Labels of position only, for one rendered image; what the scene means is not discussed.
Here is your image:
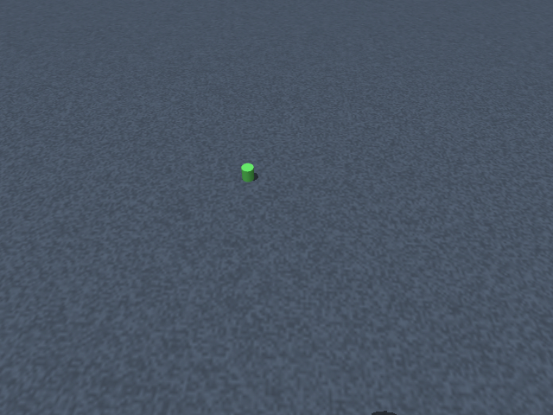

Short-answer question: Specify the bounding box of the tin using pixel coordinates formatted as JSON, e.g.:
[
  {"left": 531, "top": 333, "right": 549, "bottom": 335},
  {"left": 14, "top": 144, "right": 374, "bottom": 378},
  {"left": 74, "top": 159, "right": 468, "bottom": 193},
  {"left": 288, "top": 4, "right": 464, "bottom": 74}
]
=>
[{"left": 241, "top": 163, "right": 254, "bottom": 182}]

